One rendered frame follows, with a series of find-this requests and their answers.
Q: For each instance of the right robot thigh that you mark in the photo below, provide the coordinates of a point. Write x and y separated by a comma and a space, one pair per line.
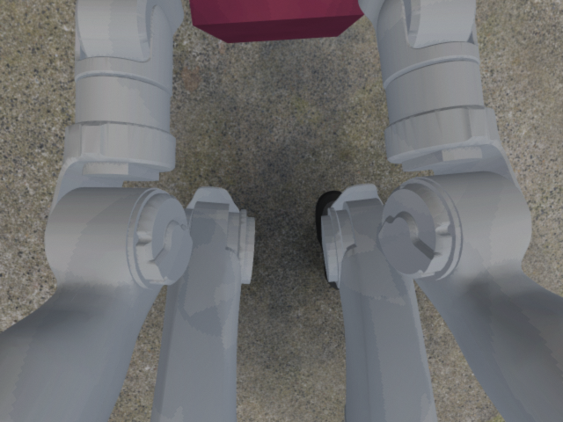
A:
387, 373

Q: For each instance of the left robot thigh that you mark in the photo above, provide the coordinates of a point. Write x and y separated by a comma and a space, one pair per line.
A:
197, 367

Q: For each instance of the left robot forearm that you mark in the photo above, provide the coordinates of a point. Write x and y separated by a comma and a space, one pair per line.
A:
123, 75

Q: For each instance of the right robot forearm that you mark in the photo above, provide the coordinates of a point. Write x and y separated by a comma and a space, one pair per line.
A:
429, 56

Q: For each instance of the robot thigh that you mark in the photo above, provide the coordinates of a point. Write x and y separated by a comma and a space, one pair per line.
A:
197, 367
387, 373

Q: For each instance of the carton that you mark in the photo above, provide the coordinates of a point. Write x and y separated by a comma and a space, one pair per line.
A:
234, 21

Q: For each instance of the right robot upper arm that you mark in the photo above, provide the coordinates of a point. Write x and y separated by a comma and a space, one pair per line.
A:
462, 238

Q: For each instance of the left robot upper arm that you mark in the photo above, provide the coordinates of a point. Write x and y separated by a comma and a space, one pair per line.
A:
111, 249

